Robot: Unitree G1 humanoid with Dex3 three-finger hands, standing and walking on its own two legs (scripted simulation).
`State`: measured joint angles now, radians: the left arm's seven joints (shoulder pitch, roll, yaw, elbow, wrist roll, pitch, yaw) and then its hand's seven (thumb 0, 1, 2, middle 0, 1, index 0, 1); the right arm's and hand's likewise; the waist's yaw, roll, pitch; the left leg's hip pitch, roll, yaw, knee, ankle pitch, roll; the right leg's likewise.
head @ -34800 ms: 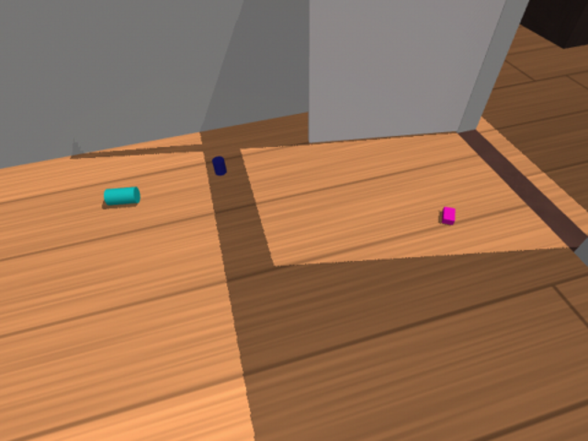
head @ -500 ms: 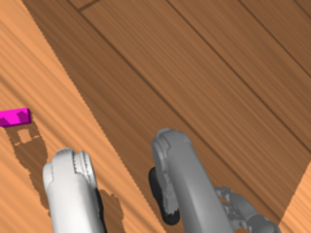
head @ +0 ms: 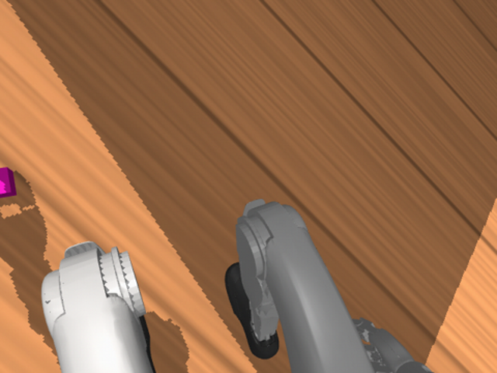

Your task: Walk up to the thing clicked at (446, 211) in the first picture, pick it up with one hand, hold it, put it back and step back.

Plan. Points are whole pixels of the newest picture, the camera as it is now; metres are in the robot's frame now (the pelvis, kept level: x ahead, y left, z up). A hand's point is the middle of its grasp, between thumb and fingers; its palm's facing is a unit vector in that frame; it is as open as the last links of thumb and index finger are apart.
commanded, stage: home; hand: left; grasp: from above
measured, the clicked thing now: out of the picture +0.46 +0.36 -0.30
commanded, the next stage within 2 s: none
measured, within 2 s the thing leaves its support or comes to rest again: neither
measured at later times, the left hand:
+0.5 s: hand out of the picture +0.37 +0.34 -0.03, palm faces -0.28 -0.48 -0.83, open 9.2 cm
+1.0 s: hand out of the picture +0.25 +0.26 +0.19, palm faces +0.14 -0.93 -0.35, open 7.4 cm
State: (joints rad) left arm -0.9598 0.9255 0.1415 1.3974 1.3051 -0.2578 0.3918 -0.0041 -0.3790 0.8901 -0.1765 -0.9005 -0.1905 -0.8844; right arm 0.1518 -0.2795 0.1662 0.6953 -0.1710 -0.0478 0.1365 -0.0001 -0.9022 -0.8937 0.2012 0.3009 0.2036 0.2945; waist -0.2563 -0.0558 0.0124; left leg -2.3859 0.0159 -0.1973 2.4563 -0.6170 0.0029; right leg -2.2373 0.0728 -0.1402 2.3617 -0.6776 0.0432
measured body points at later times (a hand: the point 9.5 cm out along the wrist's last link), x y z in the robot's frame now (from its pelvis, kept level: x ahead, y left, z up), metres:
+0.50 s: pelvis +0.00 +0.00 +0.10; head +0.20 +0.08 +0.49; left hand +0.38 +0.36 +0.02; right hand +0.14 -0.25 -0.02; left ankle +0.08 +0.13 -0.28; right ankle +0.11 -0.12 -0.28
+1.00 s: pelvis +0.04 +0.01 +0.29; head +0.15 +0.06 +0.72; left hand +0.24 +0.31 +0.22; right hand +0.27 -0.18 +0.20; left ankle +0.08 +0.13 -0.28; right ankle +0.10 -0.12 -0.28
